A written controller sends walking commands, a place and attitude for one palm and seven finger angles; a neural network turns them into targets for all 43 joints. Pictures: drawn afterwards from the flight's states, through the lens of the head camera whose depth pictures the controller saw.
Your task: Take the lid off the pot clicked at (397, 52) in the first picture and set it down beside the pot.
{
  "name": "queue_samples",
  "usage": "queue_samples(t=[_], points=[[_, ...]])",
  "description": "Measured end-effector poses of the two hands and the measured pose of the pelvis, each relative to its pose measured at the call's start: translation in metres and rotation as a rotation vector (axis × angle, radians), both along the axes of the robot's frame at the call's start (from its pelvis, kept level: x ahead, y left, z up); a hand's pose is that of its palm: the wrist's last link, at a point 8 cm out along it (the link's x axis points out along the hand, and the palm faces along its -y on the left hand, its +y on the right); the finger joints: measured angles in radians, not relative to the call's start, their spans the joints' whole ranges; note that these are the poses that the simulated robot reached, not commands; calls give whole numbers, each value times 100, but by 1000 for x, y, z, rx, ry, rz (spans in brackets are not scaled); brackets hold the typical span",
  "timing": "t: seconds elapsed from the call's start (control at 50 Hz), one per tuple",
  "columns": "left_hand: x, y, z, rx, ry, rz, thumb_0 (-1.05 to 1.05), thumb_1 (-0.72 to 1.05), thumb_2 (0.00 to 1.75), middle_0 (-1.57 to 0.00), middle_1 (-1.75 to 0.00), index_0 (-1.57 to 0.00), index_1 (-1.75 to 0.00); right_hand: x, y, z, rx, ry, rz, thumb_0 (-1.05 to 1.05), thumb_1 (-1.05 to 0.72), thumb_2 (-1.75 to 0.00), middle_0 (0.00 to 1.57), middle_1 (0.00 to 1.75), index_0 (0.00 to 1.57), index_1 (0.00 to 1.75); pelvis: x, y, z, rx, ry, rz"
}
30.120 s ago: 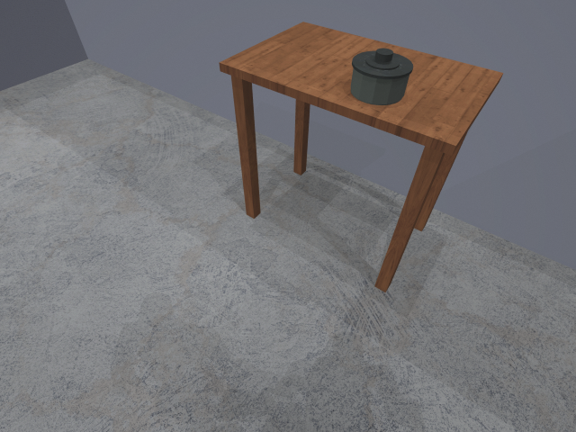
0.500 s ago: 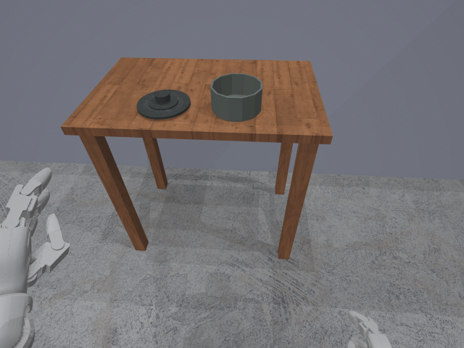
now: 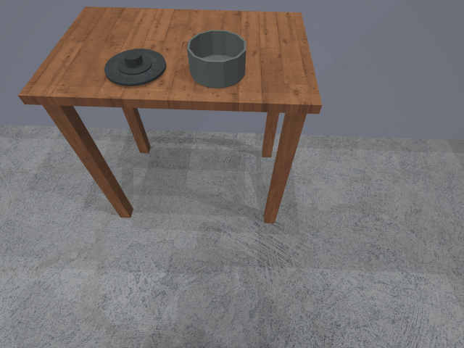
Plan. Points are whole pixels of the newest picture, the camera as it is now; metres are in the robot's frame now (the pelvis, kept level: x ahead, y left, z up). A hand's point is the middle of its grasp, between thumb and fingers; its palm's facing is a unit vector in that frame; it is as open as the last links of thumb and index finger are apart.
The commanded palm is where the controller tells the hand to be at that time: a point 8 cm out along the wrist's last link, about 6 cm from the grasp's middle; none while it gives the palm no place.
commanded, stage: let the arm hang, fingers relaxed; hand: left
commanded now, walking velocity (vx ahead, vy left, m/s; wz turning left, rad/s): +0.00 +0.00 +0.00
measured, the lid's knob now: (133, 58) +0.81 +0.30 +0.02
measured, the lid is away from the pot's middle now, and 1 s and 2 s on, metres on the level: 0.23 0.23 0.23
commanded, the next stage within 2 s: look to check the result in 0.54 s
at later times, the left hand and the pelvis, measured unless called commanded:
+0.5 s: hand out of the picture +0.09 +0.17 -0.17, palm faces -0.04 -0.98 -0.20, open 7.3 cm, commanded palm none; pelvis +0.01 +0.00 +0.00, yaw -1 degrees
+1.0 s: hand out of the picture +0.07 +0.19 -0.17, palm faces -0.04 -0.97 -0.23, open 7.3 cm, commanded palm none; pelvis +0.02 +0.01 +0.01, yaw -2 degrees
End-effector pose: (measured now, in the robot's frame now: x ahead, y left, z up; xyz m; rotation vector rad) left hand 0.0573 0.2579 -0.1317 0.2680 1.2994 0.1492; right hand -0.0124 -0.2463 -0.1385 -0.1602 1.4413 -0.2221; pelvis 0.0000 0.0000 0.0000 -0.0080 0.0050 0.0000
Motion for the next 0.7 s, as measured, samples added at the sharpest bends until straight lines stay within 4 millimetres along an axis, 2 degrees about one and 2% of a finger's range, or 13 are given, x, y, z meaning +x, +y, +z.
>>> queue_samples(t=[0.12, 0.26, 0.36, 0.48, 0.7], points=[[2, -2, 8, 25, 13, -1, 0, 92, 90, -20, -30, -20, -30, 14, 10, -9, 52, -30, -6, 0, -91, -90, 20, 30, 20, 30, 3, -2, 2, 3, 0, -8], [15, -21, 5, -14, -19, -5, 1, 91, 90, -20, -30, -20, -30, 35, 15, -9, 67, -87, -8, 0, -91, -90, 20, 30, 20, 30, 8, -4, 3, 6, -10, -17], [23, -34, 0, -58, -39, -8, 1, 91, 90, -20, -30, -20, -30, 43, 13, -5, 50, -107, -8, 0, -91, -90, 20, 30, 20, 30, 10, -3, 4, 4, -14, -19], [26, -36, -4, -78, -40, -4, 0, 92, 90, -20, -30, -21, -30, 42, 10, 0, 24, -96, -12, 0, -91, -90, 20, 30, 20, 30, 12, -2, 4, 2, -11, -21], [13, -21, -6, -58, 17, 6, 1, 91, 90, -20, -30, -20, -30, 29, 14, 1, 17, -44, -29, 0, -91, -90, 20, 30, 20, 30, 17, 3, 5, 0, -7, -25]])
